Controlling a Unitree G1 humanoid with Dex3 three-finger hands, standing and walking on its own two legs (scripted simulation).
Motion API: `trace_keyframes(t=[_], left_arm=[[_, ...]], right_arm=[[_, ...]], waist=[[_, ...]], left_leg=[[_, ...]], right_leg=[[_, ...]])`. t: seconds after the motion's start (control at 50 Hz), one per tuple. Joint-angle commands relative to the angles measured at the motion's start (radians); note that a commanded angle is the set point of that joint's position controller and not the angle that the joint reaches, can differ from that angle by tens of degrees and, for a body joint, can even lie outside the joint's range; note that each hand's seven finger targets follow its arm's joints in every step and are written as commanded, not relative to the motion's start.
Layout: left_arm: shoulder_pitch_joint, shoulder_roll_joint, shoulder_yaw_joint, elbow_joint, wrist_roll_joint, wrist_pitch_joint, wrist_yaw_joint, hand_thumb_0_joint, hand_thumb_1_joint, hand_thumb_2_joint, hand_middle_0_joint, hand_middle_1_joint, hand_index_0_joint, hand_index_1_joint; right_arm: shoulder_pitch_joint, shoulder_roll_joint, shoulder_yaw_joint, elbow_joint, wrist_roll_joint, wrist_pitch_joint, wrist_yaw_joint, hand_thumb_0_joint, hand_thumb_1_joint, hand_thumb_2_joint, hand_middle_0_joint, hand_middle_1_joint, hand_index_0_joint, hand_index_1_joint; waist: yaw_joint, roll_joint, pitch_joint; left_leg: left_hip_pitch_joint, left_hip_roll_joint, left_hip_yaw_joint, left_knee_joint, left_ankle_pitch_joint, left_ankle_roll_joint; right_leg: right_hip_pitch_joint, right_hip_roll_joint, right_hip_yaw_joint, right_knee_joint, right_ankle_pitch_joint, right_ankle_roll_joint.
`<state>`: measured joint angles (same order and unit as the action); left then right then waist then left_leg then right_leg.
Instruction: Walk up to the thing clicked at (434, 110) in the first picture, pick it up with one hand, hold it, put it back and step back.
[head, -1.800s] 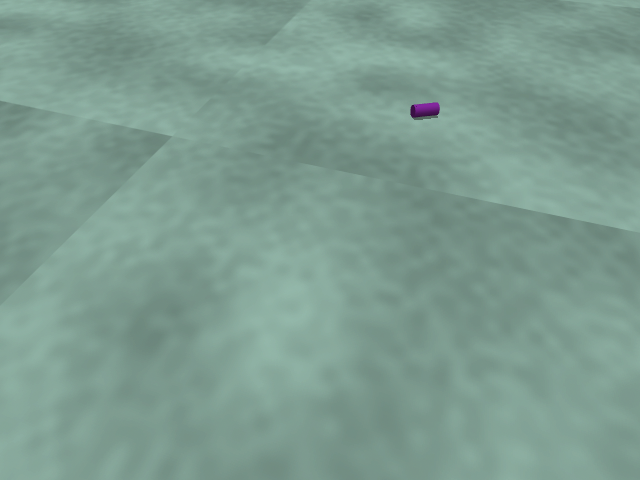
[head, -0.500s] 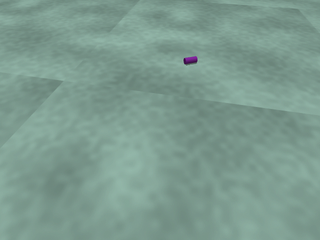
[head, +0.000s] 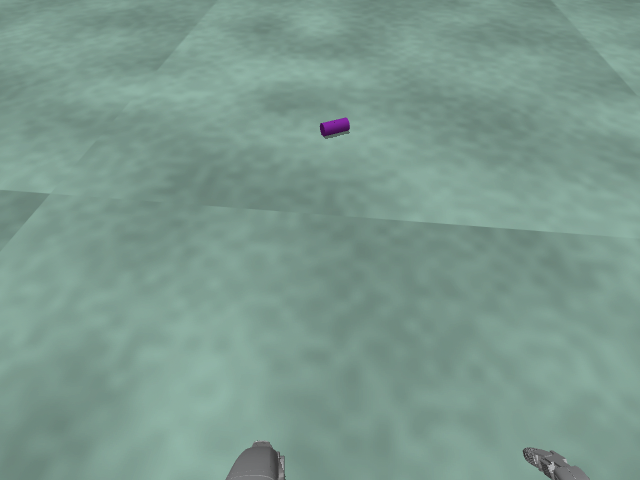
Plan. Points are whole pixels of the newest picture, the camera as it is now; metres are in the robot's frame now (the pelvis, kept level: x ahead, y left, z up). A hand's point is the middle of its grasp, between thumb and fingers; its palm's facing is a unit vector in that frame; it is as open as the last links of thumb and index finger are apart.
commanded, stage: walk up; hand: left
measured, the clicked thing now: (334, 126) +2.03 +0.06 -0.73
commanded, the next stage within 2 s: none
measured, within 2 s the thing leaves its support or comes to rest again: neither
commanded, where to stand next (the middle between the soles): +1.62 -0.14 m, yaw -7 degrees
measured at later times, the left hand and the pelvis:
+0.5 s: hand (212, 265) +0.51 +0.26 -0.12, palm faces -0.20 -0.91 -0.37, open 7.4 cm; pelvis +0.33 +0.00 -0.01, yaw -6 degrees
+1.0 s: hand (247, 214) +0.67 +0.23 -0.14, palm faces -0.10 -0.92 -0.37, open 7.4 cm; pelvis +0.62 -0.05 +0.00, yaw -7 degrees
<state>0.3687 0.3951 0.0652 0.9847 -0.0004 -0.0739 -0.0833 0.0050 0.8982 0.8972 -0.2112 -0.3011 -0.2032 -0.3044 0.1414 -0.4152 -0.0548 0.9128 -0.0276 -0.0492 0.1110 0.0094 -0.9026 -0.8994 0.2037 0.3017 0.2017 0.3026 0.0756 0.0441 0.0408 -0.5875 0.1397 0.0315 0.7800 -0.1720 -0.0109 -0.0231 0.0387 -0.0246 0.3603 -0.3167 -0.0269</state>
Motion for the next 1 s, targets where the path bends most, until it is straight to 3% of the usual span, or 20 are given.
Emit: trace_keyframes(t=[0.0,0.04,0.08,0.1,0.12,0.14,0.16,0.2,0.24,0.34,0.48,0.54,0.56,0.58,0.6,0.62,0.66,0.7,0.84,0.98], left_arm=[[-0.131,0.316,0.072,-0.131,0.005,-0.042,0.023,0.0,0.9,0.9,-0.2,-0.3,-0.2,-0.3],[-0.142,0.323,0.071,-0.132,0.002,-0.038,0.028,0.0,0.9,0.9,-0.2,-0.3,-0.2,-0.3],[-0.091,0.271,0.055,-0.139,0.0,-0.028,0.036,0.0,0.9,0.9,-0.2,-0.3,-0.2,-0.3],[-0.027,0.207,0.029,-0.138,-0.001,-0.023,0.043,0.0,0.9,0.9,-0.2,-0.3,-0.2,-0.3],[0.007,0.14,0.007,-0.146,-0.013,-0.022,0.042,0.0,0.9,0.9,-0.2,-0.3,-0.2,-0.3],[0.033,0.24,0.019,-0.14,-0.019,-0.017,0.055,0.0,0.9,0.9,-0.2,-0.3,-0.2,-0.3],[-0.01,0.277,0.015,-0.127,-0.008,-0.021,0.06,0.0,0.9,0.9,-0.2,-0.3,-0.2,-0.3],[-0.092,0.276,0.029,-0.111,-0.017,-0.031,0.042,0.0,0.9,0.9,-0.2,-0.3,-0.2,-0.3],[-0.07,0.239,0.032,-0.102,-0.027,-0.018,0.022,0.0,0.9,0.9,-0.2,-0.3,-0.2,-0.3],[-0.201,0.2,0.02,-0.16,-0.008,0.001,-0.017,0.0,0.9,0.9,-0.2,-0.3,-0.2,-0.3],[-0.337,0.19,0.031,-0.175,-0.001,0.006,-0.028,0.0,0.9,0.9,-0.2,-0.3,-0.2,-0.3],[-0.127,0.241,0.061,-0.115,0.003,0.004,-0.004,0.0,0.9,0.9,-0.2,-0.3,-0.2,-0.3],[0.015,0.296,0.086,-0.084,0.01,-0.002,0.014,0.0,0.9,0.9,-0.2,-0.3,-0.2,-0.3],[0.085,0.387,0.115,-0.087,0.016,-0.009,0.027,0.0,0.9,0.9,-0.2,-0.3,-0.2,-0.3],[0.063,0.413,0.116,-0.091,-0.012,-0.009,0.031,0.0,0.9,0.9,-0.2,-0.3,-0.2,-0.3],[-0.016,0.403,0.12,-0.123,-0.021,-0.006,0.037,0.0,0.9,0.9,-0.2,-0.3,-0.2,-0.3],[-0.105,0.329,0.086,-0.147,-0.032,-0.013,0.055,0.0,0.9,0.9,-0.2,-0.3,-0.2,-0.3],[-0.132,0.272,0.067,-0.144,-0.022,-0.029,0.056,0.0,0.9,0.9,-0.2,-0.3,-0.2,-0.3],[-0.148,0.283,0.066,-0.181,0.0,-0.067,0.048,0.0,0.9,0.9,-0.2,-0.3,-0.2,-0.3],[-0.056,0.292,0.066,-0.146,0.004,-0.049,0.047,0.0,0.9,0.9,-0.2,-0.3,-0.2,-0.3]], right_arm=[[-0.15,-0.19,-0.072,-0.121,0.009,-0.039,-0.013,0.0,-0.9,-0.9,0.2,0.3,0.2,0.3],[-0.055,-0.189,-0.082,-0.099,0.008,-0.04,-0.023,0.0,-0.9,-0.9,0.2,0.3,0.2,0.3],[0.22,-0.243,-0.111,-0.017,-0.008,-0.05,-0.044,0.0,-0.9,-0.9,0.2,0.3,0.2,0.3],[0.364,-0.295,-0.139,0.0,-0.027,-0.055,-0.06,0.0,-0.9,-0.9,0.2,0.3,0.2,0.3],[0.369,-0.347,-0.152,-0.023,-0.03,-0.062,-0.072,0.0,-0.9,-0.9,0.2,0.3,0.2,0.3],[0.282,-0.373,-0.157,-0.05,0.01,-0.064,-0.07,0.0,-0.9,-0.9,0.2,0.3,0.2,0.3],[0.189,-0.355,-0.16,-0.076,0.017,-0.061,-0.072,0.0,-0.9,-0.9,0.2,0.3,0.2,0.3],[0.101,-0.27,-0.111,-0.102,0.019,-0.067,-0.075,0.0,-0.9,-0.9,0.2,0.3,0.2,0.3],[0.107,-0.237,-0.091,-0.093,0.028,-0.081,-0.074,0.0,-0.9,-0.9,0.2,0.3,0.2,0.3],[0.102,-0.251,-0.081,-0.104,0.024,-0.097,-0.071,0.0,-0.9,-0.9,0.2,0.3,0.2,0.3],[0.163,-0.287,-0.085,-0.08,0.021,-0.072,-0.069,0.0,-0.9,-0.9,0.2,0.3,0.2,0.3],[0.164,-0.273,-0.077,-0.083,0.016,-0.058,-0.08,0.0,-0.9,-0.9,0.2,0.3,0.2,0.3],[0.226,-0.223,-0.059,-0.08,0.016,-0.053,-0.078,0.0,-0.9,-0.9,0.2,0.3,0.2,0.3],[0.313,-0.138,-0.031,-0.099,0.029,-0.054,-0.075,0.0,-0.9,-0.9,0.2,0.3,0.2,0.3],[0.285,-0.226,-0.049,-0.089,0.036,-0.051,-0.084,0.0,-0.9,-0.9,0.2,0.3,0.2,0.3],[0.246,-0.273,-0.056,-0.076,0.036,-0.047,-0.094,0.0,-0.9,-0.9,0.2,0.3,0.2,0.3],[0.189,-0.227,-0.05,-0.06,0.048,-0.045,-0.09,0.0,-0.9,-0.9,0.2,0.3,0.2,0.3],[0.206,-0.186,-0.039,-0.064,0.045,-0.032,-0.078,0.0,-0.9,-0.9,0.2,0.3,0.2,0.3],[0.085,-0.181,-0.064,-0.109,0.012,-0.013,-0.034,0.0,-0.9,-0.9,0.2,0.3,0.2,0.3],[-0.042,-0.155,-0.065,-0.129,0.009,-0.041,-0.016,0.0,-0.9,-0.9,0.2,0.3,0.2,0.3]], waist=[[-0.03,-0.091,0.026],[-0.074,-0.092,-0.032],[-0.175,0.073,-0.193],[-0.235,0.19,-0.271],[-0.216,0.331,-0.282],[-0.172,0.25,-0.296],[-0.145,0.169,-0.204],[-0.12,0.03,-0.038],[-0.093,0.07,0.003],[-0.084,0.051,0.074],[-0.112,0.051,0.012],[0.017,-0.073,-0.126],[0.073,-0.2,-0.227],[0.062,-0.417,-0.293],[0.061,-0.375,-0.27],[0.045,-0.265,-0.24],[-0.018,-0.13,-0.117],[-0.062,-0.162,-0.056],[-0.072,-0.117,0.035],[-0.025,-0.151,0.007]], left_leg=[[0.211,-0.015,0.018,-0.195,0.14,0.0],[0.358,-0.049,0.052,-0.219,0.161,0.017],[0.706,-0.088,0.057,-0.288,0.051,0.071],[0.904,0.028,-0.113,-0.303,-0.148,0.105],[1.006,0.246,-0.494,-0.377,-0.321,0.147],[0.959,0.345,-0.746,-0.538,-0.422,0.245],[0.814,0.359,-0.694,-0.57,-0.47,0.257],[0.535,0.208,-0.319,-0.566,-0.217,0.161],[0.451,0.141,-0.142,-0.578,-0.034,0.123],[0.445,0.158,-0.021,-0.631,0.036,0.22],[0.466,0.123,0.063,-0.524,0.112,0.164],[0.483,0.082,0.107,-0.147,0.355,0.115],[0.348,0.007,0.124,0.123,0.232,0.087],[0.117,-0.104,0.116,0.346,-0.233,0.047],[-0.038,-0.142,0.012,0.443,-0.342,0.035],[-0.07,-0.078,-0.041,0.51,-0.309,0.039],[0.04,-0.037,-0.124,0.474,-0.173,0.051],[0.097,-0.037,-0.094,0.364,-0.12,0.066],[0.019,-0.005,-0.068,0.064,0.011,-0.004],[0.22,-0.056,0.016,-0.236,0.131,0.042]], right_leg=[[-0.204,-0.232,0.13,-0.175,0.06,-0.148],[-0.197,-0.245,0.121,-0.072,0.248,-0.141],[-0.25,-0.151,0.043,0.383,0.401,-0.086],[-0.436,-0.093,0.038,0.639,0.236,-0.05],[-0.659,0.037,0.088,0.841,-0.201,-0.026],[-0.707,0.02,0.163,0.923,-0.165,-0.058],[-0.716,-0.055,0.182,0.948,-0.094,-0.056],[-0.596,-0.106,0.194,0.832,0.027,-0.023],[-0.544,-0.116,0.146,0.758,0.08,-0.008],[-0.594,-0.154,0.072,0.493,0.108,0.04],[-0.344,-0.099,-0.052,0.21,0.304,-0.009],[-0.062,-0.061,-0.057,0.153,0.238,-0.045],[0.162,-0.069,0.012,0.142,0.114,-0.054],[0.351,-0.334,0.444,0.071,0.005,-0.129],[0.391,-0.432,0.752,-0.041,0.044,-0.218],[0.329,-0.446,0.728,-0.047,0.04,-0.249],[0.061,-0.338,0.416,-0.039,0.29,-0.171],[-0.089,-0.26,0.253,-0.041,0.433,-0.127],[-0.184,-0.282,0.159,-0.194,0.089,-0.192],[-0.116,-0.253,0.072,-0.064,0.287,-0.145]])
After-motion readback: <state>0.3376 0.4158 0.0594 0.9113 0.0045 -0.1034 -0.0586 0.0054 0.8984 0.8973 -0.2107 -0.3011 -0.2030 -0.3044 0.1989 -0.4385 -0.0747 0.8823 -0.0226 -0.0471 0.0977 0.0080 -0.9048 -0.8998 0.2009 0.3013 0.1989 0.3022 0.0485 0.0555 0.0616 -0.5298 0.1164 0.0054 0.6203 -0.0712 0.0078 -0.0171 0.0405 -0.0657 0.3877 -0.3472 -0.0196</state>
